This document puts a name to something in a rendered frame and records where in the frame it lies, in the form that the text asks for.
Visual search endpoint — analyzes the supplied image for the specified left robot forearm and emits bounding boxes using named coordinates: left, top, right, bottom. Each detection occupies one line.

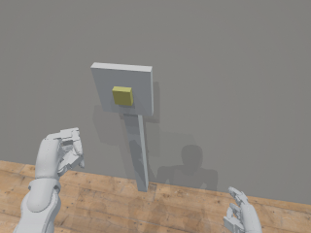
left=13, top=178, right=61, bottom=233

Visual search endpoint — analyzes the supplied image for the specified panel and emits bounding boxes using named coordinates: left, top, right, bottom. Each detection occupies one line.
left=90, top=62, right=154, bottom=192

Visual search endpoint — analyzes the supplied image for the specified button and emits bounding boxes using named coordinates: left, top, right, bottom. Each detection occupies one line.
left=112, top=86, right=133, bottom=106

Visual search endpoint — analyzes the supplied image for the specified robot left hand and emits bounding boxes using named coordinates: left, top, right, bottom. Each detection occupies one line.
left=35, top=127, right=85, bottom=181

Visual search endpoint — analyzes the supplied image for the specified robot right hand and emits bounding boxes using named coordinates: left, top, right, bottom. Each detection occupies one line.
left=224, top=186, right=262, bottom=233

